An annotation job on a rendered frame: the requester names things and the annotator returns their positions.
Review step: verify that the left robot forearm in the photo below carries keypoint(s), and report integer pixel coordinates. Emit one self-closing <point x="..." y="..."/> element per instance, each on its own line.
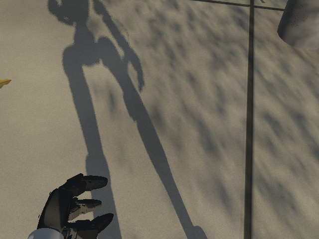
<point x="45" y="233"/>

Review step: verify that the left robot hand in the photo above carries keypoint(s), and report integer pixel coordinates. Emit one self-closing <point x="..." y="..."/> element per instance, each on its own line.
<point x="62" y="206"/>

